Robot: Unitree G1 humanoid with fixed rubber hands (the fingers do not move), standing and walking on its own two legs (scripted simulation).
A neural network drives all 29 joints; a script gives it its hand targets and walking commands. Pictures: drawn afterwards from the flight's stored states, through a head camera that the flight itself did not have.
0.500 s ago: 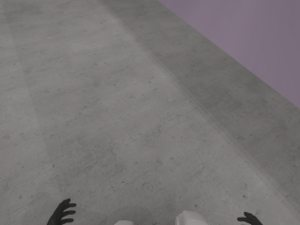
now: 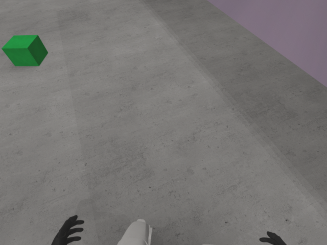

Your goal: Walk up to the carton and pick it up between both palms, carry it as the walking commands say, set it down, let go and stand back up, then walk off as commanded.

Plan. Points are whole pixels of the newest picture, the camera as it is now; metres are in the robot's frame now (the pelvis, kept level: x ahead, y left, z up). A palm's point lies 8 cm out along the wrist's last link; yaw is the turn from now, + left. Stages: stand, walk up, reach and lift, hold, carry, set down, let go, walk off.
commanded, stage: walk up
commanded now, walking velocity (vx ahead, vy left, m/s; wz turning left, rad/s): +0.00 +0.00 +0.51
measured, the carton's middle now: (26, 50) +2.02 +1.41 -0.67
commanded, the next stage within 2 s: none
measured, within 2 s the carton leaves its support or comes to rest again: neither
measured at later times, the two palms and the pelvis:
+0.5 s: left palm out of the picture +0.09 +0.39 -0.12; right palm (232, 222) +0.17 -0.15 -0.09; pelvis +0.05 +0.09 +0.00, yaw +16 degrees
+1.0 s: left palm (14, 235) +0.18 +0.42 -0.12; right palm (176, 132) +0.47 -0.04 -0.12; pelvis +0.27 +0.15 -0.01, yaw +31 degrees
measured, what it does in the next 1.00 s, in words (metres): walks ahead, turning left: left foot, then right foot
